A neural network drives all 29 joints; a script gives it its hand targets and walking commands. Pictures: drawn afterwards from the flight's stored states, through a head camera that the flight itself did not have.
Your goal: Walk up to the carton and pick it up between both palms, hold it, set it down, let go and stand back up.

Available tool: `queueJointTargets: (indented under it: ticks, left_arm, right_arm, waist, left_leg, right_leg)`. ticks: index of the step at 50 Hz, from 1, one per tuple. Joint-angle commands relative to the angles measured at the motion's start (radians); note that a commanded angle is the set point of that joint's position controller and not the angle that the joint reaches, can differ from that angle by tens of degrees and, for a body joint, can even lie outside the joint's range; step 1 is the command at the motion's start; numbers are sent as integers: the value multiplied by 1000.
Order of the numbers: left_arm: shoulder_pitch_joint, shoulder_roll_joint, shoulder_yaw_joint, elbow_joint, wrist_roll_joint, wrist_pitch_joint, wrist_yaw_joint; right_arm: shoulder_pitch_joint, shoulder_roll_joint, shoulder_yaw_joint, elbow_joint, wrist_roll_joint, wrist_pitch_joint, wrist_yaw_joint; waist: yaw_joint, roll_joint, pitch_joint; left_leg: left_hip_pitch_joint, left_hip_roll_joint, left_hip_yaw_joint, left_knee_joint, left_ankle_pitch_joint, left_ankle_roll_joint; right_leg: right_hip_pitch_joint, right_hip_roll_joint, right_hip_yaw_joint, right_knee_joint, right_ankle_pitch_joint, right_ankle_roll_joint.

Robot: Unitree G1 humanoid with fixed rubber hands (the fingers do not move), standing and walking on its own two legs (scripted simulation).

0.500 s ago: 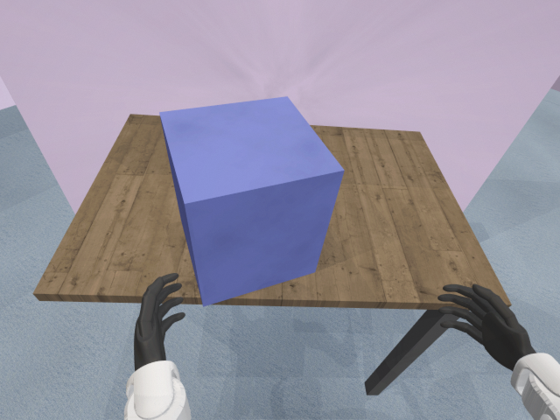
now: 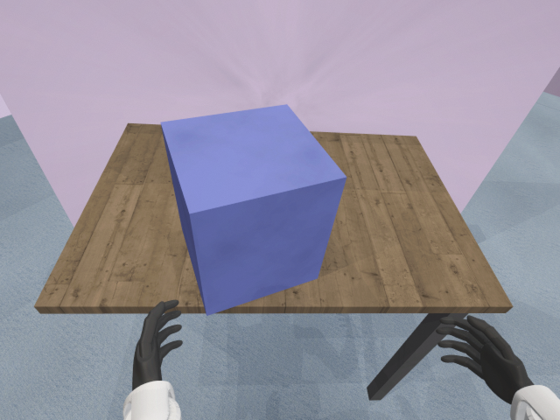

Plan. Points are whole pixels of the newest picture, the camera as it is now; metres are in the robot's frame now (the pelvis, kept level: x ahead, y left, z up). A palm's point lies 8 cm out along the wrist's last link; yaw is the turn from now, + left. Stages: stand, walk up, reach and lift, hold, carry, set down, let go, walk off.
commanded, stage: set down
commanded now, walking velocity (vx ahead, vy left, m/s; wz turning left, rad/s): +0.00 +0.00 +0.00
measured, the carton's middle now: (247, 208) +0.44 +0.07 +0.06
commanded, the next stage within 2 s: let go in 1.74 s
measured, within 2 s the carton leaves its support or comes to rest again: neither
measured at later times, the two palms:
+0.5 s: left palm (136, 388) +0.18 +0.19 +0.00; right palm (482, 394) +0.19 -0.27 -0.01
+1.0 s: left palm (116, 403) +0.17 +0.22 -0.03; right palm (454, 400) +0.19 -0.24 -0.03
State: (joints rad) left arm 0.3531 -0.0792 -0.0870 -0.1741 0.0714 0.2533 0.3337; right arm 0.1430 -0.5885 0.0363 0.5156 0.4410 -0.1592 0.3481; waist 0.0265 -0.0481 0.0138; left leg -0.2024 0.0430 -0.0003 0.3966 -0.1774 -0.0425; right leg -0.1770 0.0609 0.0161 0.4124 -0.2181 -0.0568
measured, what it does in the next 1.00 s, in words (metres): stands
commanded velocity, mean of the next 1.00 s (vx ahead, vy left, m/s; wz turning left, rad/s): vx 0.00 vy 0.00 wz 0.00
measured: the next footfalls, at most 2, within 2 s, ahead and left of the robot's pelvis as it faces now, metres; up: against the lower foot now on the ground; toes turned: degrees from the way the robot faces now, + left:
none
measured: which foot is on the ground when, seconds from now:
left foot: down 0.00-1.00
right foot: down 0.00-1.00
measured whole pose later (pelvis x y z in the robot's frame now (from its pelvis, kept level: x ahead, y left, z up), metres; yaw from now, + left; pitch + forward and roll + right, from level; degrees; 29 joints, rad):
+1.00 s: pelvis +0.01 +0.01 +0.00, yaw +1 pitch -1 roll +0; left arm 0.33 0.08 -0.01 0.12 0.02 0.16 0.19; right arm 0.22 -0.38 0.02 0.52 0.25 -0.14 0.23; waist 0.04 -0.04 0.02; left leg -0.18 0.02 -0.02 0.36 -0.16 -0.03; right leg -0.15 0.04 0.01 0.36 -0.20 -0.04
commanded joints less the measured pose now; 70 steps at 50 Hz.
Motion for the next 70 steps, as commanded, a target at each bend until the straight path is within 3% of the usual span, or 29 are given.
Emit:
queueJointTargets:
  ticks: [1, 2, 5, 6, 8, 11, 12, 14, 18, 30, 33, 35, 37, 39, 40, 42, 44, 45, 46, 47, 48, 49, 50, 54, 55, 59, 65, 66, 70]
  left_arm:
    - [-34, -51, -48, -227, 25, -82, -1]
    - [-35, -30, -40, -155, 33, -76, -14]
    - [-23, -21, -21, -164, 22, -94, -18]
    - [-14, -11, -23, -111, 26, -94, -27]
    - [-1, -30, -34, -194, 28, -117, -13]
    - [-14, -20, -22, -130, 29, -109, -30]
    - [8, 0, 1, -145, 27, -117, -27]
    - [10, 15, 4, -47, 39, -114, -54]
    - [29, 35, 13, -95, 12, -141, -51]
    - [-80, 105, 36, 46, -30, -112, -94]
    - [-87, 115, 56, -16, -28, -129, -88]
    - [-80, 127, 70, 107, -21, -110, -113]
    - [-85, 133, 60, 48, -30, -112, -109]
    - [-74, 148, 69, 103, -18, -110, -124]
    - [-89, 161, 71, 53, -35, -121, -117]
    - [-119, 172, 71, 115, -43, -119, -134]
    - [-92, 181, 79, 69, -55, -128, -125]
    - [-102, 185, 80, 105, -53, -130, -135]
    - [-90, 190, 90, 128, -54, -130, -139]
    - [-101, 201, 89, 223, -60, -122, -161]
    - [-86, 181, 93, 82, -48, -143, -134]
    - [-81, 181, 91, 169, -44, -131, -150]
    - [-71, 186, 98, 123, -44, -142, -142]
    - [-85, 199, 83, 149, -51, -145, -154]
    - [-93, 202, 95, 241, -45, -141, -174]
    - [-99, 219, 105, 151, -44, -169, -162]
    - [-83, 250, 111, 274, -42, -167, -193]
    - [-78, 224, 98, 221, -34, -168, -179]
    - [-90, 262, 107, 243, -53, -167, -192]
  right_arm:
    - [-64, -286, -101, -98, 20, -77, 11]
    - [-63, -260, -99, -85, 4, -79, 5]
    - [-54, -251, -100, -94, 7, -93, 7]
    - [-52, -246, -102, -74, -10, -94, 1]
    - [-41, -262, -103, -103, 12, -107, 13]
    - [-39, -242, -94, -68, -5, -103, 3]
    - [-34, -222, -84, -103, -2, -103, 2]
    - [-24, -182, -70, -80, -36, -91, -21]
    - [2, -192, -108, -135, -38, -116, -23]
    - [-30, -90, -117, -133, -128, -28, -74]
    - [-12, -81, -109, -173, -115, -32, -74]
    - [0, -42, -94, -116, -146, -10, -90]
    - [-15, -61, -107, -129, -144, -14, -93]
    - [14, -14, -94, -110, -162, -11, -106]
    - [-11, -31, -106, -158, -150, -21, -103]
    - [-22, -2, -100, -138, -170, -16, -115]
    - [-11, -8, -109, -174, -170, -28, -113]
    - [4, -3, -99, -155, -180, -21, -120]
    - [0, 2, -106, -152, -192, -20, -125]
    - [14, 23, -91, -99, -210, -10, -140]
    - [19, -10, -105, -145, -179, -25, -120]
    - [24, 19, -104, -97, -195, -17, -130]
    - [30, 15, -102, -121, -188, -25, -128]
    - [19, 31, -86, -143, -201, -39, -137]
    - [31, 58, -85, -86, -219, -30, -149]
    - [21, 56, -78, -105, -207, -59, -149]
    - [52, 100, -66, -33, -244, -63, -184]
    - [39, 72, -80, -49, -230, -71, -173]
    - [21, 100, -88, -54, -261, -77, -192]
  waist:
    - [-6, -25, -163]
    - [-20, -60, -140]
    - [-10, -83, -149]
    - [-19, -71, -122]
    - [1, -39, -159]
    - [-2, -34, -127]
    - [21, -41, -121]
    - [5, -81, -109]
    - [11, -47, -183]
    - [11, -78, -52]
    - [21, -38, -130]
    - [22, -65, -57]
    - [16, -36, -84]
    - [10, -10, -48]
    - [17, -18, -106]
    - [7, -25, -67]
    - [35, -23, -103]
    - [15, -45, -92]
    - [27, -60, -89]
    - [-2, -71, -68]
    - [24, -12, -128]
    - [11, -31, -88]
    - [21, 3, -107]
    - [17, -8, -99]
    - [5, -54, -77]
    - [26, -16, -124]
    - [-2, -10, -89]
    - [13, 41, -111]
    - [22, 14, -110]
  left_leg:
    - [188, -14, -24, 9, 197, -6]
    - [183, -18, -20, 2, 155, 6]
    - [152, -16, -18, 12, 165, 4]
    - [166, -20, -14, 2, 172, 5]
    - [187, -11, -26, -1, 224, -5]
    - [182, -13, -27, 2, 201, -7]
    - [147, -14, -20, -1, 219, -9]
    - [137, -25, -11, -6, 173, 1]
    - [148, -27, -18, -7, 232, -5]
    - [103, -30, 3, -52, 63, 13]
    - [128, -33, -4, -45, 98, 13]
    - [110, -39, 4, -61, 71, 16]
    - [116, -37, -9, -59, 99, 13]
    - [115, -45, -6, -66, 86, 11]
    - [111, -42, -6, -55, 92, 11]
    - [108, -45, -2, -62, 62, 15]
    - [94, -42, -4, -65, 107, 15]
    - [98, -45, -4, -62, 88, 22]
    - [82, -46, -2, -65, 108, 17]
    - [99, -52, 3, -63, 70, 22]
    - [111, -43, -8, -66, 127, 13]
    - [114, -47, -4, -70, 108, 16]
    - [121, -43, -9, -68, 143, 9]
    - [120, -43, -12, -63, 127, 19]
    - [106, -50, 2, -63, 109, 19]
    - [128, -43, -11, -60, 166, 11]
    - [147, -51, -4, -51, 155, 9]
    - [172, -39, -16, -48, 191, 7]
    - [157, -40, -9, -47, 191, 3]
  right_leg:
    - [-64, -47, 52, -110, 204, -41]
    - [-84, -46, 50, -118, 172, -38]
    - [-65, -46, 58, -116, 181, -33]
    - [-75, -52, 51, -113, 226, -29]
    - [-67, -34, 31, -102, 255, -35]
    - [-82, -35, 36, -115, 223, -41]
    - [-46, -38, 48, -116, 241, -42]
    - [-23, -61, 76, -129, 235, -22]
    - [1, -41, 47, -105, 342, -26]
    - [-46, -70, 76, -157, 41, -12]
    - [-30, -63, 62, -140, 73, -7]
    - [-40, -75, 69, -149, 77, -3]
    - [-47, -64, 52, -144, 99, -7]
    - [-27, -69, 52, -141, 119, -6]
    - [-21, -63, 51, -139, 115, -5]
    - [-39, -65, 51, -142, 89, -1]
    - [-16, -57, 42, -131, 137, -2]
    - [-24, -60, 46, -135, 106, 8]
    - [-6, -63, 44, -130, 153, 10]
    - [-8, -76, 52, -146, 146, 17]
    - [3, -60, 39, -132, 155, 8]
    - [-4, -56, 35, -138, 147, 2]
    - [-5, -46, 19, -130, 174, 1]
    - [-17, -50, 23, -132, 168, 9]
    - [2, -62, 35, -139, 173, 12]
    - [16, -46, 16, -123, 217, 11]
    - [13, -61, 21, -136, 227, 21]
    - [-19, -49, 5, -130, 207, 9]
    - [-2, -50, -1, -128, 204, 10]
